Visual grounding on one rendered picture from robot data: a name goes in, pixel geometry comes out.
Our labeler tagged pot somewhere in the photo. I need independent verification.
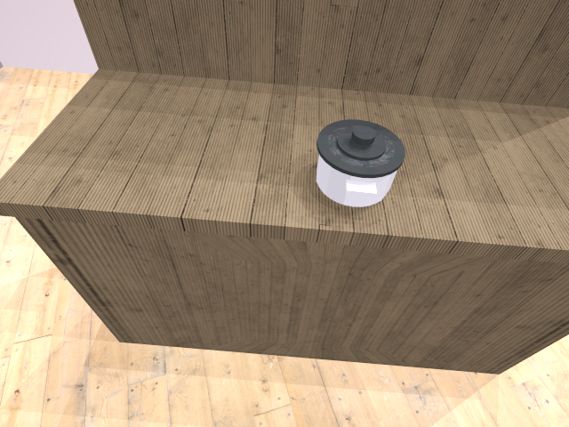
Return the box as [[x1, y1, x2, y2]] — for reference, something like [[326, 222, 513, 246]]
[[317, 155, 397, 207]]

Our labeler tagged table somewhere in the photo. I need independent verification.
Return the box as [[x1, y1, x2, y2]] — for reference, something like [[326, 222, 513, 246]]
[[0, 0, 569, 375]]

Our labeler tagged knob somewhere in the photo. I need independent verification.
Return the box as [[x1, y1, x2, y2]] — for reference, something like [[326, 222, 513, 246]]
[[351, 125, 376, 146]]

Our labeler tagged lid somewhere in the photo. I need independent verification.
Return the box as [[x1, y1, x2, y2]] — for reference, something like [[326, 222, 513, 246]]
[[317, 119, 405, 178]]

